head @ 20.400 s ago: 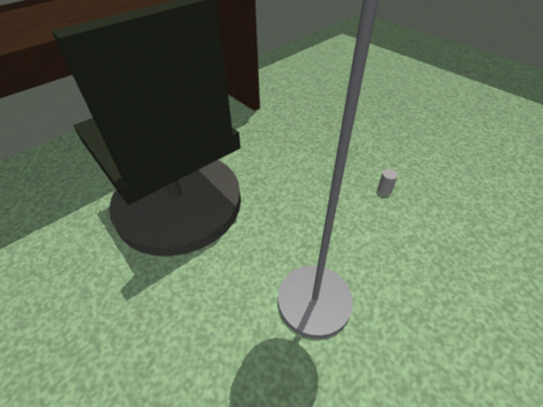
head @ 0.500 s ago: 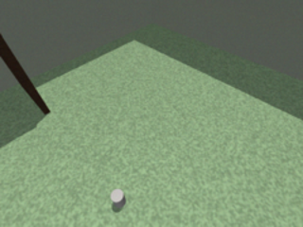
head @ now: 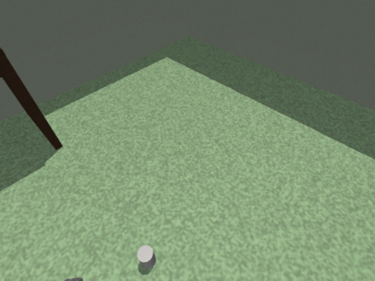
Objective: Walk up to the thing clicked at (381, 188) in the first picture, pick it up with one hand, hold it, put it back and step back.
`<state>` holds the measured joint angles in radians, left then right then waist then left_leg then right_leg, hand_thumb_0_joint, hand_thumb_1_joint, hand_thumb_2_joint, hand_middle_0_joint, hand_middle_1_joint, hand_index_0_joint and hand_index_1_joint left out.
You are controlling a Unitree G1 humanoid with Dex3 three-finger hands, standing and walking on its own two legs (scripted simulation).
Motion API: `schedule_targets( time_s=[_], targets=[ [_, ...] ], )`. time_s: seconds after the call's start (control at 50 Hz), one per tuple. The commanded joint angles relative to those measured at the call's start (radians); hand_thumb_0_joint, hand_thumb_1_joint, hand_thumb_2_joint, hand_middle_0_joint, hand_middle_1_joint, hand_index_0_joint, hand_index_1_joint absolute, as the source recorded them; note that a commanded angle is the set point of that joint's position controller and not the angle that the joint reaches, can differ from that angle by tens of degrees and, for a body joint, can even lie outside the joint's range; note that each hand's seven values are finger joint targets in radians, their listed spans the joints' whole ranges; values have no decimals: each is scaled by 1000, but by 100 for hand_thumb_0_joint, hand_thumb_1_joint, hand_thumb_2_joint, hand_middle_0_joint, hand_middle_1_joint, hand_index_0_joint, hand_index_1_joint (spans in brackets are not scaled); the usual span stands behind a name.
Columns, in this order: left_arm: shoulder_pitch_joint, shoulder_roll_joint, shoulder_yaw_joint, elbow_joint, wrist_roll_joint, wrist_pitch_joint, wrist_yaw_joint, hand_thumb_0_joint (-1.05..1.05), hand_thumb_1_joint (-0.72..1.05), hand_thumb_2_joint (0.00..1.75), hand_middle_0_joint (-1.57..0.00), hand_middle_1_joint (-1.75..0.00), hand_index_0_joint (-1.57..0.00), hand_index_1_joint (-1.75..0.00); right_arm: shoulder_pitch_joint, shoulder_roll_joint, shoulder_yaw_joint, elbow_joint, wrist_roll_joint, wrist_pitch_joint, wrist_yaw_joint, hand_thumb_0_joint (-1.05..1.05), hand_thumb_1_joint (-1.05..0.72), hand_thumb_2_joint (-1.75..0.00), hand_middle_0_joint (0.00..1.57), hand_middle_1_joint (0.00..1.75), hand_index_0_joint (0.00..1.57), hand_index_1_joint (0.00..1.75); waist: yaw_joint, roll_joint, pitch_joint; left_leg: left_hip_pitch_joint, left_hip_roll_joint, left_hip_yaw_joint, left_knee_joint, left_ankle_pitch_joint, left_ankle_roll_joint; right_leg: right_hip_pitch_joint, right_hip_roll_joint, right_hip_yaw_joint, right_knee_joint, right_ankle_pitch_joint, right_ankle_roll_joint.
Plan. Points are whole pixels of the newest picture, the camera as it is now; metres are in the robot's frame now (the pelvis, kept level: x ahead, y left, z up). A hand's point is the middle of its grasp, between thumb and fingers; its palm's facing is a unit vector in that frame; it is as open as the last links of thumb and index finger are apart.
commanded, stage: walk up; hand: left
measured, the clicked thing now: (146, 257) +0.38 +0.23 -0.72
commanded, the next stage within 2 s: stand in 0.70 s
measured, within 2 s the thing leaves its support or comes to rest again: neither
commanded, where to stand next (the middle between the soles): +0.05 +0.00 m, yaw +0 degrees
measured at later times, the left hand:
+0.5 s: hand out of the picture +0.08 +0.27 -0.15, palm faces +0.01 -0.95 -0.32, open 7.4 cm
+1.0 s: hand out of the picture +0.09 +0.27 -0.15, palm faces +0.00 -0.94 -0.33, open 7.4 cm
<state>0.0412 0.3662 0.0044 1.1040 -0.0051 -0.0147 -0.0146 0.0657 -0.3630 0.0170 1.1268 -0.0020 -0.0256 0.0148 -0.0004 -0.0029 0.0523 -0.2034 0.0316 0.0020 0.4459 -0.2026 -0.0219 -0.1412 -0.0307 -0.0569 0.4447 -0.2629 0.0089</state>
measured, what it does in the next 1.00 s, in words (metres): stands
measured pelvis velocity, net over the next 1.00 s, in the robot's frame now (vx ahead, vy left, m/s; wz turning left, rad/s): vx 0.01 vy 0.01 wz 0.01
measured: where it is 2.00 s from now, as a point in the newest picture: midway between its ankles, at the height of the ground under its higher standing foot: outside the picture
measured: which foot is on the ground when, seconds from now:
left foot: down 0.00-1.00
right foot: down 0.00-1.00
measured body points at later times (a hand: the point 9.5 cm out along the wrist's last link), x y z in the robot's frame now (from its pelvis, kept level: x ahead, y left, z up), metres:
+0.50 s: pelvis +0.01 +0.01 +0.01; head +0.01 +0.02 +0.46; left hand +0.08 +0.31 -0.13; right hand +0.09 -0.29 -0.12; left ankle +0.03 +0.13 -0.74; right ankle -0.01 -0.12 -0.74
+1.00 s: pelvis +0.01 +0.01 +0.01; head +0.03 +0.01 +0.46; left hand +0.09 +0.31 -0.13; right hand +0.11 -0.29 -0.12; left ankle +0.03 +0.13 -0.74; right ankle -0.01 -0.12 -0.74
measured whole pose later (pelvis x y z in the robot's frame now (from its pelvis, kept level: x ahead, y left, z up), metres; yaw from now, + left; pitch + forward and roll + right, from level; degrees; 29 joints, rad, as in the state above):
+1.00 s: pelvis +0.01 +0.01 +0.01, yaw +0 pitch -1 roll +0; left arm 0.08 0.35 0.01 1.16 0.00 -0.01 -0.01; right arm 0.05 -0.35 0.01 1.15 -0.01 -0.01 0.01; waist 0.00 0.00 0.05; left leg -0.15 0.01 0.00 0.32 -0.15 -0.01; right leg -0.07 -0.05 -0.06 0.30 -0.20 0.03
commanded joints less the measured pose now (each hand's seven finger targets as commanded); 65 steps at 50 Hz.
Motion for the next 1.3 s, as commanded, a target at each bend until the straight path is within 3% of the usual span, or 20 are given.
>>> schedule_targets(
  time_s=[0.0,0.14,0.32,0.58,0.66,0.7,0.82,0.84,1.08,1.2,1.28],
  targets=[
    [-36,214,45,-35,8,-20,15,0,90,90,-20,-30,-20,-30,-49,-217,-47,-46,-1,-19,-17,0,-90,-90,20,30,20,30,5,1,-106,65,91,-78,-90,185,56,33,-103,93,-134,163,-35],
    [-49,205,46,-24,11,-17,13,0,90,90,-20,-30,-20,-30,-42,-213,-50,-40,-4,-15,-19,0,-90,-90,20,30,20,30,-5,11,-86,62,86,-74,-121,126,47,29,-102,96,-165,108,-33],
    [-22,201,46,-12,12,-17,14,0,90,90,-20,-30,-20,-30,-38,-213,-53,-38,-6,-15,-21,0,-90,-90,20,30,20,30,-2,11,-104,79,88,-80,-127,174,49,55,-99,81,-168,161,-25],
    [-5,189,46,-9,13,-11,14,0,90,90,-20,-30,-20,-30,-27,-206,-56,-34,-7,-15,-24,0,-90,-90,20,30,20,30,-2,22,-78,52,88,-100,-158,152,46,64,-97,74,-168,132,-22],
    [-4,189,48,-11,16,-12,15,0,90,90,-20,-30,-20,-30,-28,-205,-57,-35,-7,-15,-24,0,-90,-90,20,30,20,30,-3,12,-90,53,83,-98,-155,168,47,79,-100,68,-172,148,-19],
    [11,192,45,-5,11,-16,20,0,90,90,-20,-30,-20,-30,-57,-199,-55,-43,-4,-10,-24,0,-90,-90,20,30,20,30,5,16,-81,85,102,-103,-150,266,37,57,-117,82,-180,199,-15],
    [-4,193,44,-10,11,-17,21,0,90,90,-20,-30,-20,-30,-46,-201,-53,-36,-3,-8,-24,0,-90,-90,20,30,20,30,-1,17,-120,107,107,-93,-150,262,37,88,-124,85,-183,214,-17],
    [1,194,42,-9,12,-18,22,0,90,90,-20,-30,-20,-30,-57,-200,-54,-36,-4,-9,-23,0,-90,-90,20,30,20,30,2,13,-128,127,112,-98,-146,304,35,81,-122,80,-177,242,-16],
    [6,193,38,-8,13,-17,22,0,90,90,-20,-30,-20,-30,-53,-200,-49,-32,-3,-5,-20,0,-90,-90,20,30,20,30,-2,8,-92,107,103,-90,-167,213,34,61,-123,83,-204,180,-11],
    [5,198,40,-11,12,-18,23,0,90,90,-20,-30,-20,-30,-45,-196,-48,-31,-5,-8,-20,0,-90,-90,20,30,20,30,-3,10,-107,111,108,-91,-161,254,34,80,-129,89,-195,213,-18],
    [5,196,38,-13,13,-15,22,0,90,90,-20,-30,-20,-30,-45,-195,-48,-31,-5,-6,-20,0,-90,-90,20,30,20,30,-3,4,-83,95,102,-91,-176,202,29,54,-120,83,-202,158,-17]
  ],
)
